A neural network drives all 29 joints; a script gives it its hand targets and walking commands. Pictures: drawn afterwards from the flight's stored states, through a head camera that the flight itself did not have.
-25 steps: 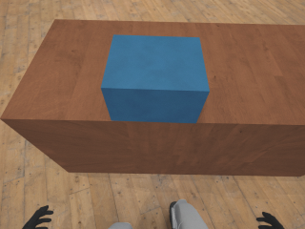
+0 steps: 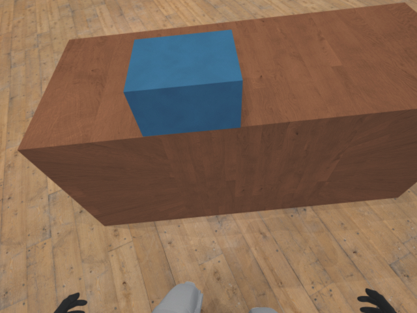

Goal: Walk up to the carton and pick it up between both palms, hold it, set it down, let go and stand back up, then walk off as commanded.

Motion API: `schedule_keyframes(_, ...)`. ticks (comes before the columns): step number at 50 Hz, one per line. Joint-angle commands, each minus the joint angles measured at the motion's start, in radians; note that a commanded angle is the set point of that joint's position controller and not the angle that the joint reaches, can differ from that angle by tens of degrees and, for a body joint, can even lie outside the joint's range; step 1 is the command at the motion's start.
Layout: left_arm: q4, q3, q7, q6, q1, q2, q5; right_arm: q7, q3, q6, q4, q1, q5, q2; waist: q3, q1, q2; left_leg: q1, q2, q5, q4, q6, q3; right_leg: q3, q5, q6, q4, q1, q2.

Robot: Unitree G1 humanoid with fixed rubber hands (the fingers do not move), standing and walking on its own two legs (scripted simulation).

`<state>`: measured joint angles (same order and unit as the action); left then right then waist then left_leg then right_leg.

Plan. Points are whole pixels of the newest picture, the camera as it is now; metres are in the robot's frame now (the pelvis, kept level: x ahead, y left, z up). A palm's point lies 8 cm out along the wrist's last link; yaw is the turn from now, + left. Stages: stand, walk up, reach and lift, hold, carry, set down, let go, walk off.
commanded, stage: walk off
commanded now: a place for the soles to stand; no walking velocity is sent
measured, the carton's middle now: (187, 83) +0.72 +0.08 -0.02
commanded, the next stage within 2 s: stand in 0.86 s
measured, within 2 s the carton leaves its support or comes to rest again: neither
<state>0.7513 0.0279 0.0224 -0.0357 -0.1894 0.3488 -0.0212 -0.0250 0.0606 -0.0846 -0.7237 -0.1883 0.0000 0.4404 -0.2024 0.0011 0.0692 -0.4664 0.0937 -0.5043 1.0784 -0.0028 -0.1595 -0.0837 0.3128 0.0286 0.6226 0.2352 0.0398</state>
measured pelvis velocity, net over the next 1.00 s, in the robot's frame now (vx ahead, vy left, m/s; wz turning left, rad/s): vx -0.30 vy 0.01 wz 0.05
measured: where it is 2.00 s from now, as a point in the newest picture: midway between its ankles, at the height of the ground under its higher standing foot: outside the picture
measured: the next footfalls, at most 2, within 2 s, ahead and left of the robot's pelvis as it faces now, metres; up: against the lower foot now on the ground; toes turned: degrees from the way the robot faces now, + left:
left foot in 0.32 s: -0.12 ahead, +0.15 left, +0.00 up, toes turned -2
right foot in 0.68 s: -0.21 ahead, -0.10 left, +0.00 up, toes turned +4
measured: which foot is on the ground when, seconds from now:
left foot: up 0.00-0.30, down 0.32-0.70, up 0.72-0.94, down 0.96-1.00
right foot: down 0.00-0.34, up 0.36-0.66, down 0.68-1.00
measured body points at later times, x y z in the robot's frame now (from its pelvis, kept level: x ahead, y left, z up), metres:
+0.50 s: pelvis -0.18 +0.03 +0.00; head -0.12 +0.05 +0.44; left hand -0.08 +0.36 -0.12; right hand -0.08 -0.28 -0.10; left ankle -0.16 +0.15 -0.73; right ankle -0.15 -0.10 -0.65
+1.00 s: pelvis -0.30 +0.01 +0.00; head -0.27 +0.00 +0.45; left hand -0.19 +0.31 -0.09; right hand -0.22 -0.30 -0.12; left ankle -0.32 +0.17 -0.73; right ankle -0.25 -0.11 -0.73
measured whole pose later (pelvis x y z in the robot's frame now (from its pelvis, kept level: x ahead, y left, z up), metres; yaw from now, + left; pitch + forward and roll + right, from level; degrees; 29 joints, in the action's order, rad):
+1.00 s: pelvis -0.30 +0.01 +0.00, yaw +3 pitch -3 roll +2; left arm 0.77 0.03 0.00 -0.02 -0.15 0.32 0.00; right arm 0.00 0.05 -0.03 -0.85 -0.26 0.00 0.40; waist -0.12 -0.01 0.01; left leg -0.15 0.01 -0.28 0.50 -0.03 -0.06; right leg -0.04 0.26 -0.01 0.60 0.29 -0.02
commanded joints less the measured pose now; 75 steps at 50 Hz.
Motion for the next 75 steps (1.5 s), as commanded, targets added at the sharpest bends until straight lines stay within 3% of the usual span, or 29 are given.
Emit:
schedule_keyframes(1, -0.106, 0.078, 0.024, 0.018, 0.082, 0.241, -0.002, -0.013, 0.04, 0.026, 0.06, -0.048, -0.006, 0.169, 0.158, -0.012, -0.241, -0.035, 0.025, -0.021, 0.236, -0.027, -0.013, -0.242, -0.438, 0.196, -0.194, -0.029, -0.254)
schedule_keyframes(5, -0.113, 0.08, 0.041, 0.011, -0.004, 0.237, -0.003, -0.003, 0.044, 0.016, 0.072, -0.046, -0.006, 0.153, 0.191, -0.049, -0.213, -0.064, 0.035, -0.031, 0.142, -0.049, 0.0, -0.284, -0.373, 0.198, -0.182, -0.146, -0.259)
schedule_keyframes(10, -0.129, 0.086, 0.044, -0.006, -0.011, 0.262, -0.007, 0.002, 0.04, 0.017, 0.054, -0.081, 0.01, 0.148, 0.252, -0.068, -0.298, 0.02, 0.0, -0.088, -0.111, -0.053, 0.044, -0.283, -0.353, 0.19, -0.195, -0.179, -0.263)
schedule_keyframes(13, -0.144, 0.082, 0.032, -0.018, 0.029, 0.271, -0.012, 0.006, 0.037, 0.025, 0.024, -0.142, 0.012, 0.138, 0.271, -0.049, -0.358, 0.169, -0.05, -0.049, -0.391, -0.036, 0.102, -0.249, -0.336, 0.151, -0.193, -0.088, -0.243)
schedule_keyframes(15, -0.143, 0.091, 0.024, -0.025, 0.056, 0.287, 0.004, 0.011, 0.052, 0.036, -0.01, -0.208, 0.015, 0.137, 0.297, 0.005, -0.319, 0.337, -0.041, 0.157, -0.643, 0.0, 0.127, -0.227, -0.22, 0.082, -0.153, 0.02, -0.217)
schedule_keyframes(16, -0.115, 0.09, 0.02, -0.024, 0.014, 0.276, 0.009, 0.013, 0.053, 0.039, -0.002, -0.19, 0.008, 0.143, 0.258, 0.017, -0.246, 0.377, -0.058, 0.207, -0.741, 0.02, 0.093, -0.195, -0.132, 0.035, -0.112, 0.091, -0.174)
schedule_keyframes(17, -0.119, 0.091, 0.016, -0.018, 0.031, 0.244, 0.022, 0.014, 0.069, 0.043, 0.022, -0.152, -0.018, 0.227, 0.22, 0.039, 0.01, 0.351, -0.247, 0.056, -0.812, 0.092, -0.198, -0.129, 0.064, -0.032, 0.065, 0.246, -0.043)
schedule_keyframes(18, -0.144, 0.127, 0.034, -0.023, 0.084, 0.259, 0.016, 0.024, 0.073, 0.055, 0.052, -0.104, -0.02, 0.26, 0.153, 0.077, 0.199, 0.118, -0.451, 0.049, -0.866, 0.228, -0.405, -0.025, 0.303, -0.075, 0.409, 0.209, 0.077)
schedule_keyframes(20, -0.122, 0.116, 0.03, -0.021, 0.073, 0.254, 0.021, 0.006, 0.07, 0.069, 0.098, 0.046, -0.03, 0.195, 0.049, 0.015, 0.014, 0.045, -0.367, 0.224, -0.802, 0.239, -0.25, -0.16, 0.257, -0.052, 0.659, 0.203, 0.061)
schedule_keyframes(21, -0.089, 0.112, 0.018, -0.018, 0.017, 0.251, 0.029, 0.002, 0.058, 0.069, 0.095, 0.085, -0.032, 0.172, 0.07, -0.009, 0.027, 0.118, -0.327, 0.377, -0.74, 0.225, -0.126, -0.119, 0.223, -0.049, 0.667, 0.226, 0.045)
schedule_keyframes(25, -0.044, 0.102, 0.008, -0.024, 0.012, 0.247, 0.033, -0.01, 0.03, 0.053, 0.078, 0.002, -0.036, 0.17, 0.164, 0.057, 0.108, 0.343, -0.314, 0.548, -0.644, 0.19, -0.138, -0.074, 0.228, -0.078, 0.527, 0.268, 0.067)
schedule_keyframes(28, -0.029, 0.093, 0.008, -0.022, 0.007, 0.211, 0.045, -0.014, 0.042, 0.038, 0.063, -0.033, -0.029, 0.183, 0.147, 0.066, 0.152, 0.39, -0.323, 0.621, -0.626, 0.182, -0.152, -0.066, 0.23, -0.061, 0.309, 0.241, 0.044)
schedule_keyframes(30, -0.006, 0.094, 0.007, -0.013, 0.0, 0.202, 0.049, -0.009, 0.048, 0.033, 0.056, -0.035, -0.02, 0.19, 0.184, 0.063, 0.149, 0.367, -0.324, 0.504, -0.648, 0.163, -0.171, -0.006, 0.222, -0.037, 0.098, 0.124, 0.014)
schedule_keyframes(32, 0.023, 0.089, 0.006, -0.002, -0.067, 0.189, 0.051, 0.001, 0.054, 0.025, 0.063, -0.002, -0.01, 0.2, 0.221, 0.008, 0.15, 0.3, -0.303, 0.426, -0.62, 0.125, -0.135, 0.06, 0.111, -0.008, -0.182, -0.048, 0.007)
schedule_keyframes(34, 0.031, 0.101, 0.012, 0.01, -0.058, 0.244, 0.036, 0.008, 0.058, 0.03, 0.045, -0.06, 0.005, 0.178, 0.252, 0.009, 0.012, 0.16, -0.231, 0.341, -0.522, 0.059, -0.085, -0.074, 0.02, 0.018, -0.295, -0.206, -0.062)
schedule_keyframes(35, 0.023, 0.103, 0.012, 0.026, 0.006, 0.312, 0.038, 0.011, 0.054, 0.031, 0.051, 0.016, 0.026, 0.15, 0.236, -0.003, -0.205, 0.103, -0.091, 0.172, -0.379, -0.001, 0.035, -0.32, -0.009, 0.118, -0.305, -0.067, -0.261)
schedule_keyframes(36, 0.005, 0.102, 0.007, 0.035, 0.02, 0.319, 0.02, 0.002, 0.067, 0.032, 0.051, 0.057, 0.015, 0.146, 0.158, -0.02, -0.251, 0.122, -0.066, -0.074, -0.174, -0.005, 0.024, -0.408, -0.08, 0.191, -0.323, 0.089, -0.354)
schedule_keyframes(37, -0.007, 0.095, 0.013, 0.045, 0.055, 0.297, 0.008, 0.003, 0.059, 0.035, 0.05, 0.048, 0.004, 0.134, 0.126, -0.019, -0.185, 0.12, -0.045, -0.098, -0.038, 0.004, -0.061, -0.36, -0.216, 0.2, -0.303, 0.115, -0.362)
schedule_keyframes(39, -0.039, 0.079, 0.017, 0.044, 0.122, 0.23, 0.019, 0.005, 0.044, 0.034, 0.013, -0.012, -0.004, 0.141, 0.087, 0.001, -0.155, 0.093, -0.064, 0.002, 0.008, -0.012, -0.064, -0.236, -0.215, 0.148, -0.272, 0.09, -0.278)
schedule_keyframes(41, -0.035, 0.073, 0.009, 0.039, 0.124, 0.209, 0.017, 0.007, 0.033, 0.04, -0.008, -0.045, -0.005, 0.142, 0.133, -0.008, -0.228, 0.09, -0.065, -0.008, -0.069, -0.033, -0.008, -0.225, -0.082, 0.146, -0.276, 0.04, -0.245)
schedule_keyframes(45, -0.05, 0.071, 0.007, 0.028, 0.046, 0.216, 0.003, 0.026, 0.034, 0.055, -0.016, -0.048, 0.007, 0.117, 0.138, -0.041, -0.261, 0.164, -0.107, -0.014, -0.479, -0.016, 0.093, -0.21, 0.157, 0.134, -0.312, -0.015, -0.236)
schedule_keyframes(47, -0.042, 0.075, 0.0, 0.023, 0.024, 0.234, 0.01, 0.026, 0.03, 0.071, -0.047, -0.107, 0.001, 0.103, 0.147, -0.018, -0.248, 0.37, -0.103, 0.228, -0.712, 0.002, 0.12, -0.169, 0.193, 0.071, -0.279, 0.102, -0.209)
schedule_keyframes(48, -0.039, 0.078, -0.007, 0.028, 0.023, 0.219, 0.022, 0.017, 0.038, 0.087, -0.05, -0.117, -0.002, 0.131, 0.166, -0.006, -0.214, 0.451, -0.142, 0.315, -0.745, 0.021, 0.066, -0.162, 0.125, 0.038, -0.254, 0.137, -0.191)
schedule_keyframes(50, -0.04, 0.084, -0.025, 0.035, 0.042, 0.208, 0.044, 0.017, 0.034, 0.106, -0.056, -0.079, 0.001, 0.146, 0.161, -0.02, -0.057, 0.297, -0.222, 0.089, -0.735, 0.063, -0.076, -0.089, 0.039, -0.015, -0.25, 0.061, -0.103)
schedule_keyframes(51, -0.036, 0.087, -0.024, 0.035, 0.079, 0.211, 0.042, 0.019, 0.031, 0.112, -0.063, -0.053, -0.001, 0.136, 0.156, -0.019, -0.052, 0.201, -0.211, -0.031, -0.778, 0.059, -0.067, -0.06, 0.046, -0.015, -0.209, -0.038, -0.099)
schedule_keyframes(52, -0.033, 0.082, -0.024, 0.036, 0.088, 0.211, 0.037, 0.021, 0.037, 0.118, -0.061, -0.028, -0.002, 0.141, 0.181, -0.022, -0.097, 0.188, -0.212, -0.023, -0.787, 0.058, -0.058, -0.048, 0.023, -0.009, -0.191, -0.081, -0.094)
schedule_keyframes(57, 0.016, 0.065, -0.019, 0.045, 0.059, 0.219, 0.04, 0.027, 0.03, 0.119, -0.074, 0.003, 0.004, 0.138, 0.154, -0.017, 0.003, 0.179, -0.199, 0.001, -0.768, 0.028, -0.001, -0.061, 0.034, 0.01, -0.228, -0.051, -0.127)
schedule_keyframes(63, 0.063, 0.059, -0.025, 0.052, 0.075, 0.223, 0.037, 0.022, 0.021, 0.121, -0.096, 0.035, -0.003, 0.133, 0.127, -0.011, -0.022, 0.165, -0.208, -0.025, -0.78, 0.029, -0.01, -0.041, 0.029, 0.007, -0.228, -0.035, -0.121)
schedule_keyframes(75, 0.099, 0.051, -0.02, 0.063, 0.083, 0.224, 0.032, 0.021, 0.018, 0.122, -0.149, 0.063, 0.006, 0.134, 0.206, 0.0, -0.063, 0.302, -0.179, 0.244, -0.706, 0.017, 0.04, -0.069, -0.087, 0.003, -0.286, -0.025, -0.156)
